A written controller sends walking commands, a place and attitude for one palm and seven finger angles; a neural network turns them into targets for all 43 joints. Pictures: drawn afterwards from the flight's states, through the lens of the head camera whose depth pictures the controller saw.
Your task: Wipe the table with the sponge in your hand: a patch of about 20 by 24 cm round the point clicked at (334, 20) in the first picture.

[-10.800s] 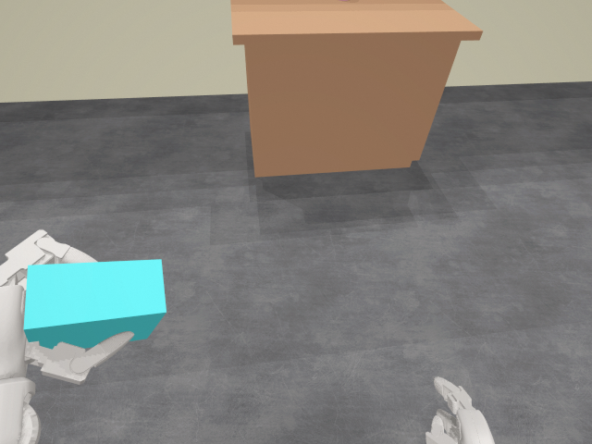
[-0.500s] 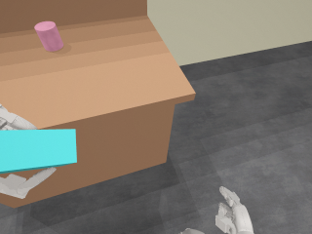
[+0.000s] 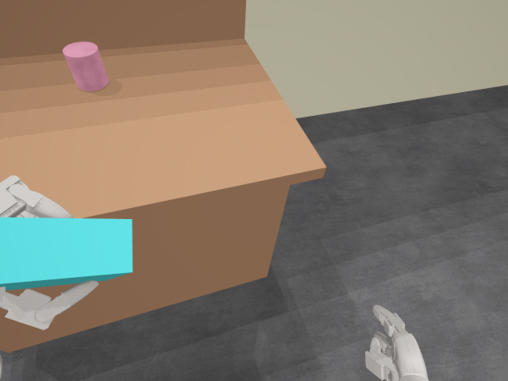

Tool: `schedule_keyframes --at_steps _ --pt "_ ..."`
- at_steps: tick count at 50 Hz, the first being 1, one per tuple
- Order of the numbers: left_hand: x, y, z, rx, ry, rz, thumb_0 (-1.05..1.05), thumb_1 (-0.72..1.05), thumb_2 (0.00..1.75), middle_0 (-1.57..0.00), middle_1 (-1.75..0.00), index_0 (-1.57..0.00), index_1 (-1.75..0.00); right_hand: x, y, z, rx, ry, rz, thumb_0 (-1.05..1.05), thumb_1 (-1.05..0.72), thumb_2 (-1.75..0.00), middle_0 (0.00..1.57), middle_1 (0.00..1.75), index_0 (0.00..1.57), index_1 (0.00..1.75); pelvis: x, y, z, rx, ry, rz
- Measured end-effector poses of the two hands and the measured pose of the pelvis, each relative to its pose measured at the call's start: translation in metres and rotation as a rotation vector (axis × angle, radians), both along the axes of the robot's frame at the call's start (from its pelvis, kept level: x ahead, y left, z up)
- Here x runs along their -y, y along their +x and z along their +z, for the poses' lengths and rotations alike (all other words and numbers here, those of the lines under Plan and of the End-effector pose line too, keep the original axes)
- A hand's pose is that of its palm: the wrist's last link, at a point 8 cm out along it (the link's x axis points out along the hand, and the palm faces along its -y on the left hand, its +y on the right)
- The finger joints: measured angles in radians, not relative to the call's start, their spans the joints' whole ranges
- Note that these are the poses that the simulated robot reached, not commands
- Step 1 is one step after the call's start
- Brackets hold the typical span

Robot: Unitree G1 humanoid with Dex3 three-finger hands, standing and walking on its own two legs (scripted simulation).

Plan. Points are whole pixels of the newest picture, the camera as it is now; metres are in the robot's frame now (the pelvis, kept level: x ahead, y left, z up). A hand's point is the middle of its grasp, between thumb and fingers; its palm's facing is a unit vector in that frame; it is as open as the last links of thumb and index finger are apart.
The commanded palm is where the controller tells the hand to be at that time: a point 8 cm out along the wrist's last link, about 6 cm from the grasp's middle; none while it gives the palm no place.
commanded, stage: come to a stop and stand still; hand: left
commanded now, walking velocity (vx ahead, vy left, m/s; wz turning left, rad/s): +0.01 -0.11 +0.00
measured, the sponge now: (81, 254) +0.22 +0.21 +0.15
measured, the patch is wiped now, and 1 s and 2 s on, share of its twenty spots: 0.00 0.00 0.00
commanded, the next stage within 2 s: look again from close up in 0.52 s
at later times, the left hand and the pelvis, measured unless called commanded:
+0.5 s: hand (42, 300) +0.17 +0.22 +0.17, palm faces +0.40 -0.82 -0.41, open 10.0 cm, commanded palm +0.12 +0.26 +0.18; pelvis -0.04 -0.02 +0.00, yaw +0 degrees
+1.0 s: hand (8, 283) +0.19 +0.27 +0.15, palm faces +0.37 -0.85 -0.37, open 10.0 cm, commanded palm +0.13 +0.30 +0.18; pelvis -0.02 +0.02 +0.01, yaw +1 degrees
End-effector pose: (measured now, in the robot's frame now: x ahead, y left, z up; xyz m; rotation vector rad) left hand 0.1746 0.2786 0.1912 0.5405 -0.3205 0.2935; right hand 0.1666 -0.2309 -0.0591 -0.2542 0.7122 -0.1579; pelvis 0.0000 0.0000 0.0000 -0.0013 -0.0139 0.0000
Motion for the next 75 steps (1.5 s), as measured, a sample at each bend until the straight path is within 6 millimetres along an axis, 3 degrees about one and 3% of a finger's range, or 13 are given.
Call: schedule_keyframes --at_steps 8,15,21,27,32,35,38,42,45,49,56,64,75 --pt "0.006 -0.02 -0.007 -0.046 -0.048 0.094 -0.01 -0.5 1.02 -0.75 -1.37 -0.75 -1.36 -0.013 -0.022 -0.019 -0.021 0.115 0.055 0.01 -0.91 -0.9 0.2 0.3 0.2 0.3 0.013 -0.019 0.001 0.014 -0.019 0.0" --pt "0.031 -0.038 -0.026 -0.119 -0.125 0.059 -0.01 -0.5 1.02 -0.75 -1.37 -0.75 -1.36 0.006 -0.054 -0.033 -0.08 0.098 0.027 0.01 -0.91 -0.9 0.2 0.3 0.21 0.3 0.021 -0.035 -0.002 0.014 -0.017 0.005" --pt "0.024 -0.046 -0.016 -0.07 -0.088 0.053 -0.01 -0.5 1.02 -0.75 -1.37 -0.76 -1.36 0.023 -0.075 -0.03 -0.113 0.036 -0.014 0.01 -0.91 -0.9 0.2 0.3 0.2 0.3 0.022 -0.042 -0.001 0.028 -0.012 0.003" --pt "0.015 -0.046 -0.011 -0.047 -0.074 0.083 -0.01 -0.5 1.02 -0.75 -1.37 -0.76 -1.36 0.027 -0.08 -0.025 -0.092 0.026 -0.022 0.01 -0.91 -0.9 0.2 0.3 0.2 0.3 0.02 -0.044 0.001 0.021 -0.014 -0.001" --pt "0.014 -0.04 -0.017 -0.083 -0.047 0.063 -0.01 -0.5 1.02 -0.75 -1.37 -0.76 -1.36 0.022 -0.076 -0.023 -0.074 0.026 -0.005 0.01 -0.91 -0.9 0.2 0.3 0.2 0.3 0.017 -0.045 0.001 0.021 -0.02 -0.001" --pt "-0.012 -0.027 0.001 0.012 0.029 0.059 -0.01 -0.5 1.02 -0.75 -1.37 -0.76 -1.36 0.014 -0.073 -0.022 -0.077 0.016 0.038 0.01 -0.91 -0.9 0.2 0.3 0.2 0.3 0.016 -0.051 0.0 0.014 -0.025 -0.002" --pt "-0.027 -0.024 0.002 0.057 -0.026 0.079 -0.01 -0.5 1.02 -0.75 -1.37 -0.76 -1.36 0.004 -0.069 -0.013 -0.033 0.028 0.042 0.01 -0.91 -0.9 0.2 0.3 0.2 0.3 0.008 -0.05 0.002 0.014 -0.019 -0.015" --pt "-0.019 -0.029 -0.011 0.019 -0.099 0.018 -0.01 -0.5 1.02 -0.75 -1.37 -0.76 -1.36 -0.01 -0.06 -0.003 0.019 0.035 0.046 0.01 -0.91 -0.9 0.2 0.3 0.2 0.3 -0.008 -0.041 0.005 0.006 -0.01 -0.023" --pt "-0.015 -0.031 -0.023 -0.027 -0.115 -0.02 -0.01 -0.5 1.02 -0.75 -1.37 -0.76 -1.36 -0.023 -0.049 0.0 0.029 0.035 0.064 0.01 -0.91 -0.9 0.2 0.3 0.2 0.3 -0.015 -0.034 0.005 0.0 -0.005 -0.007" --pt "-0.031 -0.028 -0.029 -0.035 -0.11 0.015 -0.01 -0.5 1.02 -0.75 -1.37 -0.76 -1.36 -0.039 -0.031 0.003 0.022 0.027 0.115 0.01 -0.91 -0.9 0.2 0.3 0.2 0.3 -0.018 -0.025 0.005 0.0 -0.007 0.009" --pt "-0.05 -0.01 -0.013 0.072 -0.13 0.088 -0.01 -0.5 1.02 -0.75 -1.37 -0.76 -1.36 -0.058 0.008 0.01 0.061 0.025 0.194 0.01 -0.9 -0.9 0.2 0.3 0.21 0.3 -0.025 -0.01 0.005 -0.007 -0.023 0.007" --pt "-0.037 0.023 -0.014 0.05 -0.122 -0.019 -0.01 -0.5 1.02 -0.75 -1.37 -0.76 -1.36 -0.057 0.037 0.014 0.117 0.027 0.134 0.01 -0.9 -0.9 0.2 0.3 0.21 0.3 -0.038 0.014 -0.002 -0.014 -0.028 -0.023" --pt "-0.051 0.052 -0.018 0.04 -0.07 -0.034 -0.01 -0.5 1.02 -0.75 -1.37 -0.76 -1.36 -0.04 0.024 -0.012 -0.008 0.008 0.037 0.01 -0.91 -0.9 0.2 0.3 0.2 0.3 -0.049 0.034 -0.014 -0.012 -0.029 -0.028"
